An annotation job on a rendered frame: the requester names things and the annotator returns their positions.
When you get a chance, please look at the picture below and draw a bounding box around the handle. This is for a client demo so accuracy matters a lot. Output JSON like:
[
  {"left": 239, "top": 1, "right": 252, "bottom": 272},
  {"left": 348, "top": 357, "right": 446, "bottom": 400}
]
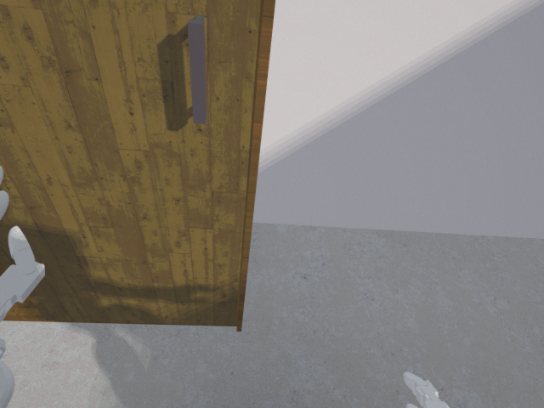
[{"left": 188, "top": 14, "right": 207, "bottom": 124}]

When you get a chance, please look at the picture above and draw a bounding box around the robot left hand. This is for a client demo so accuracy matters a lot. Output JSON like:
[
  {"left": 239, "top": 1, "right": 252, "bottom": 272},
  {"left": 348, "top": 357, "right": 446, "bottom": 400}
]
[{"left": 0, "top": 166, "right": 45, "bottom": 322}]

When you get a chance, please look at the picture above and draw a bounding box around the robot right hand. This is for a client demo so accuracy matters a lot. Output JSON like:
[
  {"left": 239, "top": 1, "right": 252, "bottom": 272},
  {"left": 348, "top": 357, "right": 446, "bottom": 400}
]
[{"left": 404, "top": 371, "right": 449, "bottom": 408}]

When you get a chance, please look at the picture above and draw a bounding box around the wardrobe door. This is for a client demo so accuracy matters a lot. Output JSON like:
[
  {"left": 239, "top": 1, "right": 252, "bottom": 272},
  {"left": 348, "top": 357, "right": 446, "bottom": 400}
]
[
  {"left": 0, "top": 0, "right": 261, "bottom": 326},
  {"left": 0, "top": 260, "right": 37, "bottom": 309}
]

